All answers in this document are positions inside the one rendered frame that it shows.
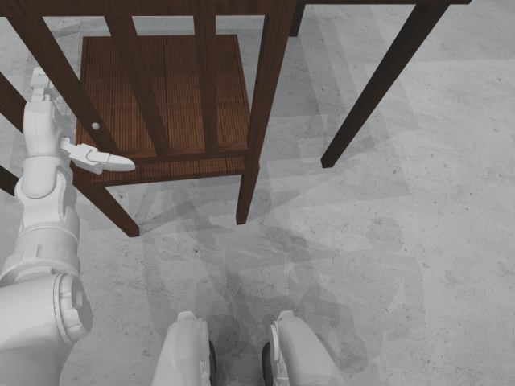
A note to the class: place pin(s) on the left robot forearm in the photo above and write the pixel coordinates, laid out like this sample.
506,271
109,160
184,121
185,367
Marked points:
49,232

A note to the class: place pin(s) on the left robot upper arm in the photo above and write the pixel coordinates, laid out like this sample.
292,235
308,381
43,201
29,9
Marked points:
40,321

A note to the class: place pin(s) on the chair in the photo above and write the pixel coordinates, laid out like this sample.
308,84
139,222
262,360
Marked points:
175,105

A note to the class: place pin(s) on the robot left hand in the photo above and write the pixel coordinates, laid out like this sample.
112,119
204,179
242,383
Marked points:
47,118

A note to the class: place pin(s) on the right robot thigh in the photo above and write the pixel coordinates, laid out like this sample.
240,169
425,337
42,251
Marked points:
307,360

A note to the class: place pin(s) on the robot thigh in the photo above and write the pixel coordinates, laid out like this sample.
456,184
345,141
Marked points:
185,345
307,360

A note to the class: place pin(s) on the left robot thigh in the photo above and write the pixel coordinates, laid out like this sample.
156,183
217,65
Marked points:
185,345

